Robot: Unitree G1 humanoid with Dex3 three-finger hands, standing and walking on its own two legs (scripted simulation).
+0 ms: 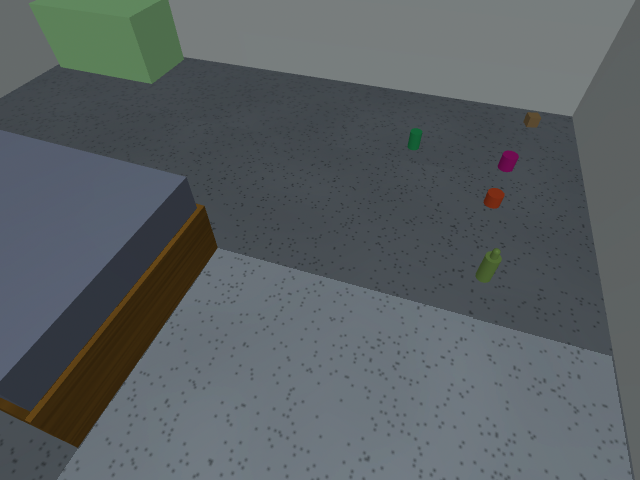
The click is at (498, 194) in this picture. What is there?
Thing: low tin
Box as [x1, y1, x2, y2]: [484, 188, 504, 208]
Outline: 490,188 486,194 484,203 489,207 495,208 499,205 504,194 501,190 497,188
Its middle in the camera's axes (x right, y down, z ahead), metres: +0.82 -0.18 +1.77
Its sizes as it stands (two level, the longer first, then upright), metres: 0.073 0.073 0.063
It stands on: the floor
